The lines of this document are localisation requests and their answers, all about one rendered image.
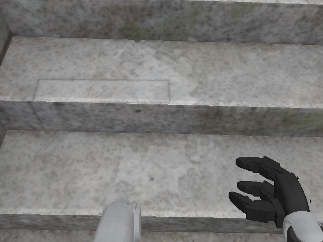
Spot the right robot hand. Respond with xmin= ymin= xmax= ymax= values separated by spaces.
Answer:
xmin=229 ymin=156 xmax=311 ymax=229

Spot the right robot forearm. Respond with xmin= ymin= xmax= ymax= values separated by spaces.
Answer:
xmin=283 ymin=211 xmax=323 ymax=242

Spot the robot left thigh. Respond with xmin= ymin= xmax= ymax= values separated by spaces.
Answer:
xmin=93 ymin=201 xmax=141 ymax=242

